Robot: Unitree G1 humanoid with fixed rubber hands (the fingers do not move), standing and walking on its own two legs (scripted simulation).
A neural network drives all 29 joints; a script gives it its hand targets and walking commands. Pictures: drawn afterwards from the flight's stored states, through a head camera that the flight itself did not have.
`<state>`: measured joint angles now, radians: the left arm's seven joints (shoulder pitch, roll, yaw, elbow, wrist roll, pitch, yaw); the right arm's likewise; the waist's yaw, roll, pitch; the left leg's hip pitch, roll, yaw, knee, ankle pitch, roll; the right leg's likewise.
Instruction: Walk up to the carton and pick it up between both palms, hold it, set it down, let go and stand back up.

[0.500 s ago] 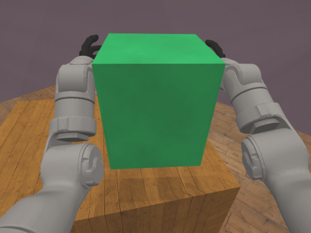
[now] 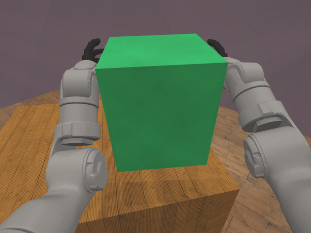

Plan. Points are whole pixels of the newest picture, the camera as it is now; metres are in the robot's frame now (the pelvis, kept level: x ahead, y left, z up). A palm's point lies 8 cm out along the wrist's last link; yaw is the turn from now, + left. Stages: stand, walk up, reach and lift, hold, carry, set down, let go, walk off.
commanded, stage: hold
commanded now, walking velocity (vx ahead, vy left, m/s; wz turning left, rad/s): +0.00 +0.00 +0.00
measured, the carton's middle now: (157, 100) +0.33 +0.00 +0.26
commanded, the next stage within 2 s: set down in 0.54 s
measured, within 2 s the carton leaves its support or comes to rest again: neither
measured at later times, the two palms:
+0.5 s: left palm (87, 68) +0.37 +0.16 +0.32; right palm (215, 68) +0.37 -0.14 +0.32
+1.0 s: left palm (82, 63) +0.39 +0.18 +0.33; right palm (206, 71) +0.39 -0.13 +0.31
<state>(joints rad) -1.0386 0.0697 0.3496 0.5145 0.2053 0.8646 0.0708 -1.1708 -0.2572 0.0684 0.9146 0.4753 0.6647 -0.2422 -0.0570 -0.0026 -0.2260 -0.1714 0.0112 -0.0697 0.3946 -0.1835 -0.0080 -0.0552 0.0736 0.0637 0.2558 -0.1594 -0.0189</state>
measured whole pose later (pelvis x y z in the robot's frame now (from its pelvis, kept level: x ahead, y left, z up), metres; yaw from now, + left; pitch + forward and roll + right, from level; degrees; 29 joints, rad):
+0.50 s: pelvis +0.00 +0.00 +0.00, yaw +1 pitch -2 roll -2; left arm -1.06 0.11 0.34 0.56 0.20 0.84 0.04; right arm -1.17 -0.24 0.06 0.91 0.46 0.67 -0.26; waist -0.06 -0.01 -0.23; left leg -0.19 0.00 -0.08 0.39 -0.17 -0.01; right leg -0.07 0.07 0.05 0.25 -0.16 -0.02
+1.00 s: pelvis +0.00 +0.00 +0.00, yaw +1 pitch -7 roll -1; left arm -1.11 0.13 0.43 0.64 0.32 0.63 -0.06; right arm -1.15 -0.12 -0.11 1.00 0.24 0.37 -0.19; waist -0.10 -0.07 -0.11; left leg -0.05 -0.02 -0.08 0.32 -0.16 0.00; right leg 0.05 0.04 0.05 0.23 -0.16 -0.01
